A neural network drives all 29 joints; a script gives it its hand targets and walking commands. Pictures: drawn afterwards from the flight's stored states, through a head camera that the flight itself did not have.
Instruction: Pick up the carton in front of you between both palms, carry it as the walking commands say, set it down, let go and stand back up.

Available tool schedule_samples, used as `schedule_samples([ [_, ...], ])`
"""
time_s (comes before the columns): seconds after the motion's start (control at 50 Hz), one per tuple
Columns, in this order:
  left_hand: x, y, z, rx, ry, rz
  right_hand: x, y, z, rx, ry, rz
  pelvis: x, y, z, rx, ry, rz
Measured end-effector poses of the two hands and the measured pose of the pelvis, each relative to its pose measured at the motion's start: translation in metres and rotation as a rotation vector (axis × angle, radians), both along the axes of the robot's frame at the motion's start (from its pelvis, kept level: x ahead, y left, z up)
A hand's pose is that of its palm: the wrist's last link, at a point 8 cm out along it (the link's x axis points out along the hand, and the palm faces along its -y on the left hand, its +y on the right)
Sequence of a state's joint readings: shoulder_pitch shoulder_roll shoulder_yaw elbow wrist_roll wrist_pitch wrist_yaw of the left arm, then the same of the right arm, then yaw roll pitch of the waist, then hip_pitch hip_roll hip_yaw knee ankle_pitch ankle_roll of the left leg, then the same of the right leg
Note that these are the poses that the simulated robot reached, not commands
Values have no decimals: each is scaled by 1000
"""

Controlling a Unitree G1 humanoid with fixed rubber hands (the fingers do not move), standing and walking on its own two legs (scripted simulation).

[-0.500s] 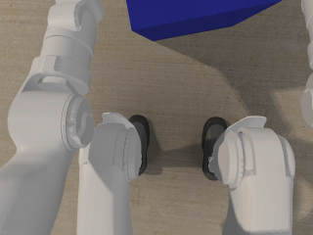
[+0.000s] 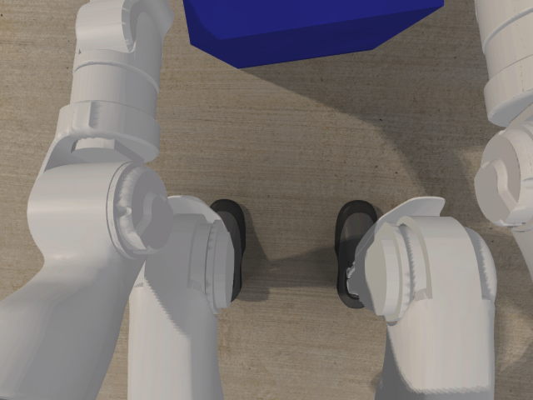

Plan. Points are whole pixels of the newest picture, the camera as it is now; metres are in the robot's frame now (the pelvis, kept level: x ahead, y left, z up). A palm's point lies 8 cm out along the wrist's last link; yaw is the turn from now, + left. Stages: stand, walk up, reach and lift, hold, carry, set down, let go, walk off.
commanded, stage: reach and lift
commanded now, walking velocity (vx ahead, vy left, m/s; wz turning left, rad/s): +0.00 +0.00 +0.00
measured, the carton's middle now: out of the picture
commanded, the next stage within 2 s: none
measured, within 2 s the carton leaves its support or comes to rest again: leaves its support in 0.08 s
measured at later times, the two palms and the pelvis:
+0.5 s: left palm out of the picture +0.51 +0.12 +0.03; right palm out of the picture +0.51 -0.18 +0.03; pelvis -0.02 +0.02 +0.09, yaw -4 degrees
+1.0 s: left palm out of the picture +0.48 +0.13 +0.17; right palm out of the picture +0.47 -0.17 +0.17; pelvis +0.02 +0.01 +0.21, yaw -4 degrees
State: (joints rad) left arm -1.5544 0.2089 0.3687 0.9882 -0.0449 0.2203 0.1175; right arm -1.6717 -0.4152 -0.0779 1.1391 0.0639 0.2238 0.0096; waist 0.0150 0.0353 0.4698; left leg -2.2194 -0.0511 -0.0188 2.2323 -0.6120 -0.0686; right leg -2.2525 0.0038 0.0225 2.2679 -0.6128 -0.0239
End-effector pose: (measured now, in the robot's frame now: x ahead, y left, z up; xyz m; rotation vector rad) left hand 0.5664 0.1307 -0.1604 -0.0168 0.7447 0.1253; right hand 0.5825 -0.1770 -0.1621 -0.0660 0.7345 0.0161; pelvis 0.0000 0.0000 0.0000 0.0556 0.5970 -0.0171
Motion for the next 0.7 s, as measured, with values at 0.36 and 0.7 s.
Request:
schedule_samples([
  [0.36,-39,-18,143,-16,-51,21,-54,-9,149,1,-44,-147,-7,16,60,-11,120,-44],
  [0.7,-63,-5,234,5,-58,20,-80,4,234,8,-49,-144,-11,16,130,-15,162,-41],
])
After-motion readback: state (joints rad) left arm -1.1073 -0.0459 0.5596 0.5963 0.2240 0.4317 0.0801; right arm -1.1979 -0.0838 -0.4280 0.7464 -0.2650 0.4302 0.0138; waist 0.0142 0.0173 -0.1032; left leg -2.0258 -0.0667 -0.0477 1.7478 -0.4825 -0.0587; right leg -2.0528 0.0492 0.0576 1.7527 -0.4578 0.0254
